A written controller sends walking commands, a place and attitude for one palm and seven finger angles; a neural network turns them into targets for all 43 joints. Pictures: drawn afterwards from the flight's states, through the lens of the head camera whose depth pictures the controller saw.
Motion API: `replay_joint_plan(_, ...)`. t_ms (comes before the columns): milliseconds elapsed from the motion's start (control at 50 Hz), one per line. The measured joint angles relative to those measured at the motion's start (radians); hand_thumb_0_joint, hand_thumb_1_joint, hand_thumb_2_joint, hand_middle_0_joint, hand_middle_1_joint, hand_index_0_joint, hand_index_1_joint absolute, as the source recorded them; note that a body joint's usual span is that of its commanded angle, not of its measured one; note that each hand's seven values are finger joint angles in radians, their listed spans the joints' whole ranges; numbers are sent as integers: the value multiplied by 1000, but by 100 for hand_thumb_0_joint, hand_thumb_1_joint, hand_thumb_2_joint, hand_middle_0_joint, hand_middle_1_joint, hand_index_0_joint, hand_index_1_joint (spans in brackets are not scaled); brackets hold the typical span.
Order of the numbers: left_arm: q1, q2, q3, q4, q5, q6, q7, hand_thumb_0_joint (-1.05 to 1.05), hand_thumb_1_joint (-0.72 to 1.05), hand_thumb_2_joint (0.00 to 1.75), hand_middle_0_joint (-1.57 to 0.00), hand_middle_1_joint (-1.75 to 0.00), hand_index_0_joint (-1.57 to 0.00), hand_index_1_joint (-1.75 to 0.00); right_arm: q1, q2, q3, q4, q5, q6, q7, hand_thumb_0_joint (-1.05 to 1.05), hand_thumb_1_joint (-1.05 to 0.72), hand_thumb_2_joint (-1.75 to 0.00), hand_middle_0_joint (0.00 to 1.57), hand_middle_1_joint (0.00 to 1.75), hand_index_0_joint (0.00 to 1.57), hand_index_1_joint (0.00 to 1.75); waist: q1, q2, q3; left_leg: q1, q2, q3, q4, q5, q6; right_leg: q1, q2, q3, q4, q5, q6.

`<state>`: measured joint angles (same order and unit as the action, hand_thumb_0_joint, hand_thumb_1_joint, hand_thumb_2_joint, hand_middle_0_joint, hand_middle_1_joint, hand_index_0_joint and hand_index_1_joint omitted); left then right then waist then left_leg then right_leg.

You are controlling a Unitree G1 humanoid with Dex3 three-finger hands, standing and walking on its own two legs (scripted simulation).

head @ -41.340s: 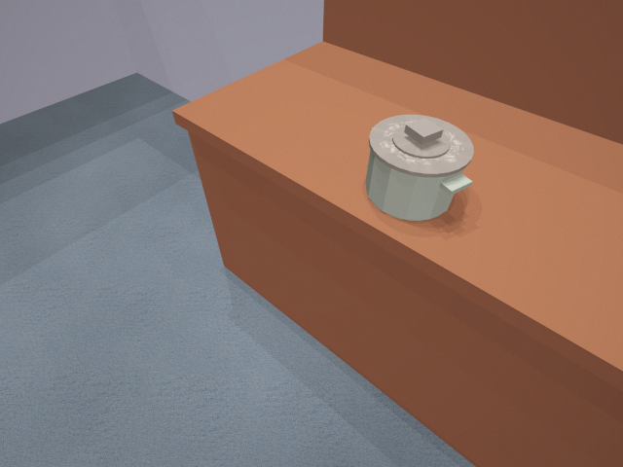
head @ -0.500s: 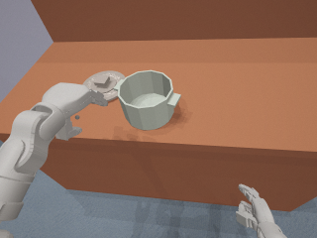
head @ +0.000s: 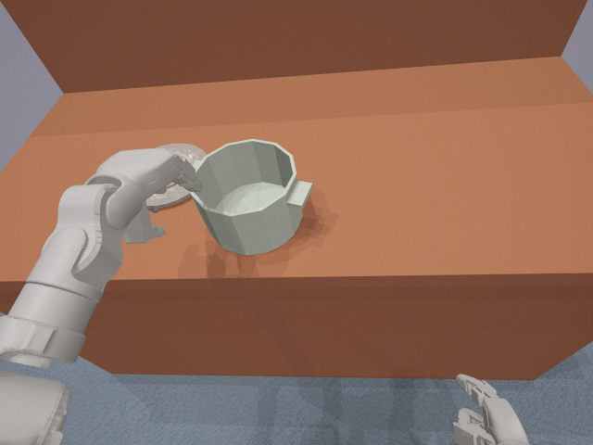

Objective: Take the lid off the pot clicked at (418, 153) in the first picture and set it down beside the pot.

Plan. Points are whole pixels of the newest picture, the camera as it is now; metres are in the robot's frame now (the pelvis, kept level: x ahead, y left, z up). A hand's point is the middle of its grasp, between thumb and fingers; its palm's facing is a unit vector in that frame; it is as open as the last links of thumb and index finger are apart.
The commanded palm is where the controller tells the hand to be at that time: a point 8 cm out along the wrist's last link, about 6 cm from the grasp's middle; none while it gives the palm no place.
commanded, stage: move the open hand above the knob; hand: left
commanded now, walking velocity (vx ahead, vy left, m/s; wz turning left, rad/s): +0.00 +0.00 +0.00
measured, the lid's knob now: (161, 164) +0.63 +0.34 -0.02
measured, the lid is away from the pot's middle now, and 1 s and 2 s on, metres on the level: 0.24 0.24 0.24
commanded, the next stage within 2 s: lower the open fingers around the knob in 1.56 s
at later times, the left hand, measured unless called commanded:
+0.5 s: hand (182, 151) +0.46 +0.18 +0.16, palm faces -0.24 -0.05 -0.97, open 10.2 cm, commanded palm +0.44 +0.18 +0.22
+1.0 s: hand (217, 136) +0.49 +0.14 +0.16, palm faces -0.31 -0.02 -0.95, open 10.2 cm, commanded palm +0.49 +0.16 +0.22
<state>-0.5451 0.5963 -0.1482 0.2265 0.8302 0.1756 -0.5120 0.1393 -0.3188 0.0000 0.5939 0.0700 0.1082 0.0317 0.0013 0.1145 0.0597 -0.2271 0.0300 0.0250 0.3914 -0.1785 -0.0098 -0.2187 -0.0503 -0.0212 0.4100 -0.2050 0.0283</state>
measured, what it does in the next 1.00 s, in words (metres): stands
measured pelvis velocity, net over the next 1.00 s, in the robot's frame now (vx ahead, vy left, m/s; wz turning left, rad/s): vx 0.02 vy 0.00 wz -0.02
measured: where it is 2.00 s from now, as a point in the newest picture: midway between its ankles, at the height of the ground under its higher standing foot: outside the picture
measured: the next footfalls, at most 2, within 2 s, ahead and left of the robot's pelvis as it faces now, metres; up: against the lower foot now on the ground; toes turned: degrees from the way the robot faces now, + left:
none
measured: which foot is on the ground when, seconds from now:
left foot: down 0.00-1.00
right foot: down 0.00-1.00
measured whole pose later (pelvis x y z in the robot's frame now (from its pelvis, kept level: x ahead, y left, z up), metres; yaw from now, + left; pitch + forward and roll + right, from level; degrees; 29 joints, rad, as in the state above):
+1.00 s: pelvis +0.02 +0.00 +0.00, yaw -1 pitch +5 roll +0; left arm -1.00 0.47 -0.22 0.70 0.89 0.18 -0.44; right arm 0.26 -0.30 -0.02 0.67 0.05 0.08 0.01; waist -0.07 0.09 0.01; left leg -0.28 0.03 0.04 0.40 -0.20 0.00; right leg -0.28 -0.05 0.00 0.41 -0.22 0.03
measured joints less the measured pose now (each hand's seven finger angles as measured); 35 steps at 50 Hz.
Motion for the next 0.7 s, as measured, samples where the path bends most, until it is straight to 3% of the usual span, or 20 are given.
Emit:
replay_joint_plan(60, -41, 13, -26, 19, -12, -38, -11, 0, -29, 139, -83, -8, -83, -8, -7, 5, 3, 5, -5, -16, -24, 1, -91, -90, 20, 29, 20, 30, -7, -10, 23, 5, -2, -1, 4, -3, 2, 7, -2, -1, 1, -2, 2)
replay_joint_plan(140, -106, 25, 6, 23, -27, -81, 33, 0, -29, 139, -83, -8, -83, -9, 9, 19, -2, 6, -16, -48, -32, 1, -91, -90, 20, 29, 19, 30, -6, -22, 13, 2, -2, 2, -5, -2, -1, 5, -2, 2, -12, 2, 2)
replay_joint_plan(220, -160, -11, 24, 131, -13, -32, 55, 0, -30, 139, -83, -8, -83, -9, 19, 20, 1, 15, 2, -26, 0, 1, -91, -90, 20, 29, 19, 30, -7, -27, -23, -9, -6, 9, -10, -5, 2, -10, -6, 8, -15, 1, 6)
replay_joint_plan(300, -136, -36, -57, 108, 21, 35, 22, 0, -29, 139, -82, -8, -82, -8, 24, 13, -6, 1, 6, -4, 16, 1, -91, -90, 20, 29, 19, 30, -10, -20, -17, -12, -12, 10, 0, -13, 8, -10, -12, 10, -9, -6, 11)
replay_joint_plan(360, -152, -49, -105, 72, 13, 7, 12, 0, -29, 139, -83, -8, -83, -8, 14, 15, -4, 8, -1, -17, -2, 1, -91, -90, 20, 29, 20, 30, -10, -20, 4, -4, -16, 6, 5, -17, 13, 4, -16, 5, -13, -7, 15)
replay_joint_plan(420, -213, -48, -96, 108, 2, -28, 37, 0, -30, 139, -83, -8, -83, -9, 5, 29, 6, 21, -8, -34, -20, 1, -91, -90, 20, 29, 20, 30, -16, -30, 6, -4, -16, 7, -1, -15, 13, 3, -16, 7, -18, -3, 15)
replay_joint_plan(520, -321, -78, -66, 264, 25, 26, 83, 0, -30, 139, -83, -8, -83, -9, 24, 43, 8, 32, -2, -26, 5, 1, -91, -90, 20, 29, 20, 30, -22, -43, -28, -27, -16, 12, -12, -7, 9, -28, -16, 11, -16, -1, 10)
replay_joint_plan(600, -319, -107, -115, 290, 56, 65, 64, 0, -29, 139, -83, -8, -83, -8, 44, 33, 1, 37, 0, -8, 20, 1, -91, -90, 20, 29, 20, 30, -25, -27, -39, -39, -19, 8, 1, -15, 11, -37, -19, 8, -5, -10, 13)
replay_joint_plan(700, -346, -122, -139, 287, 32, 32, 45, 0, -29, 139, -83, -8, -83, -9, 50, 31, 0, 53, -8, -23, -8, 1, -91, -90, 20, 29, 20, 30, -36, -18, -23, -28, -16, 5, 7, -22, 12, -23, -16, 5, -6, -13, 14)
